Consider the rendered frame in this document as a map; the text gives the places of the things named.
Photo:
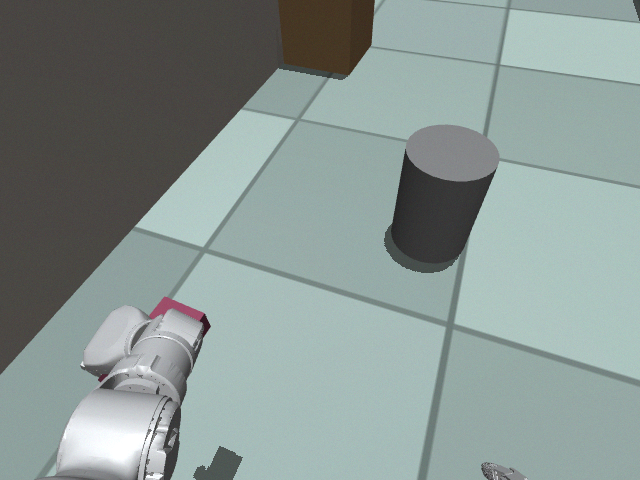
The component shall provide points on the right robot hand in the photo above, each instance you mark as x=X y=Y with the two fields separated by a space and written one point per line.
x=497 y=472

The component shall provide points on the left robot hand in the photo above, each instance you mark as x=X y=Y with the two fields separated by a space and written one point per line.
x=107 y=346

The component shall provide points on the left robot arm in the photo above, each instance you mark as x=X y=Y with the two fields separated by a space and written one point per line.
x=127 y=427

